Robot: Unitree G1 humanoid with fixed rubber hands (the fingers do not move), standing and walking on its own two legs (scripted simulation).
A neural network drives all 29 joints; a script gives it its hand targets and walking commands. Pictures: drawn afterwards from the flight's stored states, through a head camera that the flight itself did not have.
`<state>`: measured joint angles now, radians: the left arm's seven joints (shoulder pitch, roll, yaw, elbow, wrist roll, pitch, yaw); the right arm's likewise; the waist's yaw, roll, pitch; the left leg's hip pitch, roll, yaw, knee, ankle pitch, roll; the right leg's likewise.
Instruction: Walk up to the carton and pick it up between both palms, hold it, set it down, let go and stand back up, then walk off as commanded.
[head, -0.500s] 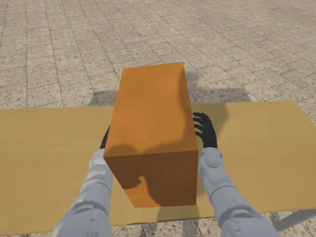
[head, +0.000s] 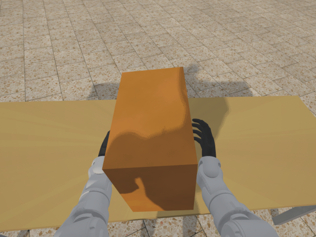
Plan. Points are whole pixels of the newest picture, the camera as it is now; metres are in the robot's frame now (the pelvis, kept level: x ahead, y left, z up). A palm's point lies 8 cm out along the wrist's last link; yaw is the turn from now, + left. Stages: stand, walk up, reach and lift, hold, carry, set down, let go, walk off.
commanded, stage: set down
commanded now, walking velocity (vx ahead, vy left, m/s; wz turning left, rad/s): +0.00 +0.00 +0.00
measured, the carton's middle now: (157, 140) +0.40 +0.00 -0.01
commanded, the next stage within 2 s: none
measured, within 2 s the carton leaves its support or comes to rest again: rests again in 1.70 s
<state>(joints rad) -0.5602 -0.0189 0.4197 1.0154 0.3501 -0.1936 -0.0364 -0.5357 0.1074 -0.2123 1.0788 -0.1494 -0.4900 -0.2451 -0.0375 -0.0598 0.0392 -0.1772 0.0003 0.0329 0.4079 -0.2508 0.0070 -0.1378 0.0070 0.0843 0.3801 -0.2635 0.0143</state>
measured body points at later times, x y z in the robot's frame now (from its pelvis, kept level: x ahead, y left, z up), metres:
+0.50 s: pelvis -0.01 +0.02 +0.00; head +0.07 +0.04 +0.44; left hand +0.36 +0.15 -0.04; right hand +0.36 -0.12 +0.00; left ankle -0.02 +0.11 -0.74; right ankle -0.04 -0.14 -0.74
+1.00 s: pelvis +0.00 +0.02 -0.01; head +0.08 +0.03 +0.44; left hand +0.37 +0.15 -0.04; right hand +0.36 -0.12 -0.01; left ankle -0.02 +0.11 -0.74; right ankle -0.04 -0.14 -0.74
